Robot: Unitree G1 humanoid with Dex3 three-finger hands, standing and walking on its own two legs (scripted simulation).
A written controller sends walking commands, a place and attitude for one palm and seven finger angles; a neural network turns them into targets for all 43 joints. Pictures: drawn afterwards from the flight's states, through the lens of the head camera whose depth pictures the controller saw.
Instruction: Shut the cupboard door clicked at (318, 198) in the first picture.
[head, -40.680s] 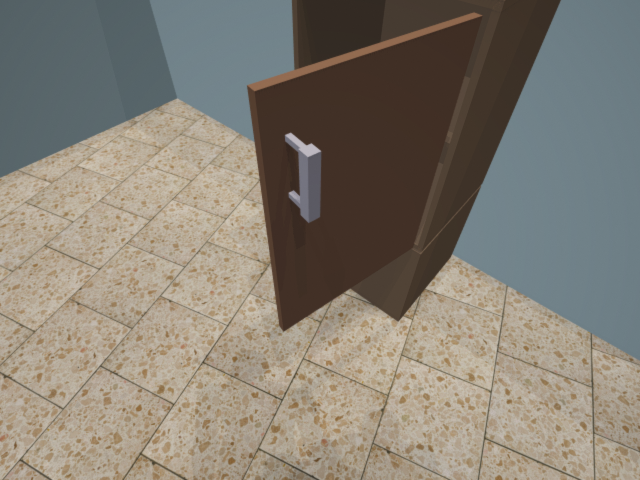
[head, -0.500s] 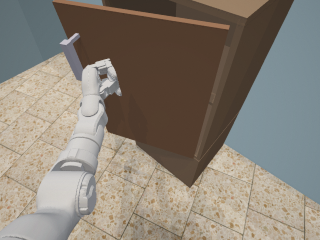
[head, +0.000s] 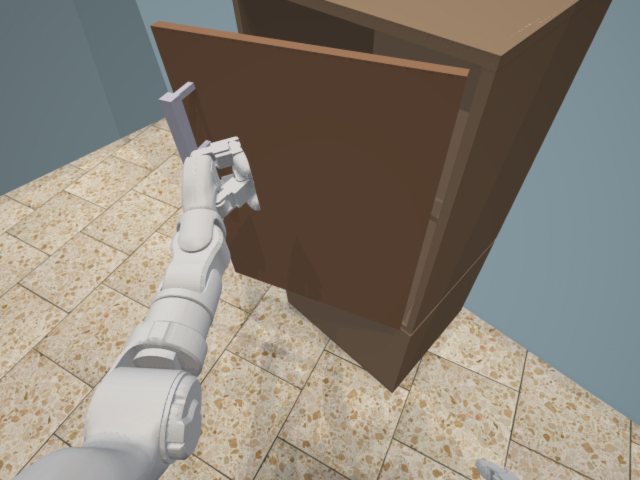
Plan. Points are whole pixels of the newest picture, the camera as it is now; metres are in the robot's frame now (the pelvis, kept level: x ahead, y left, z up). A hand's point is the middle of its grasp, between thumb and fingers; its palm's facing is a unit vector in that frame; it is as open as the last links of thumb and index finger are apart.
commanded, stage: draw the hand back to the body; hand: left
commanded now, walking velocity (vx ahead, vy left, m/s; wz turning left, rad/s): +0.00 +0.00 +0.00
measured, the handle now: (190, 126) +0.61 +0.20 +0.13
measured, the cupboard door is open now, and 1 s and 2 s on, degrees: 21 21 21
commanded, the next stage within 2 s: step back with the hand held close in 1.44 s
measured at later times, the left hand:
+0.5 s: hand (144, 272) +0.30 +0.18 +0.16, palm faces +0.11 -0.98 -0.17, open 3.1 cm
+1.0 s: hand out of the picture +0.21 +0.28 +0.17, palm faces +0.38 -0.84 -0.38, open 5.6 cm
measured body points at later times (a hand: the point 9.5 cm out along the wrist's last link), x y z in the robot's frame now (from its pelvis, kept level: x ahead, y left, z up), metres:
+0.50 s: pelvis +0.00 +0.02 +0.02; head -0.03 -0.01 +0.47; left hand +0.29 +0.23 +0.17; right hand +0.21 -0.20 -0.05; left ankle +0.01 +0.11 -0.72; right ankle -0.02 -0.08 -0.72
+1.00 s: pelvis +0.01 +0.03 +0.02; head -0.01 +0.01 +0.47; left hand +0.18 +0.32 +0.19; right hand +0.18 -0.19 -0.08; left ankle +0.01 +0.11 -0.72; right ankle -0.02 -0.08 -0.72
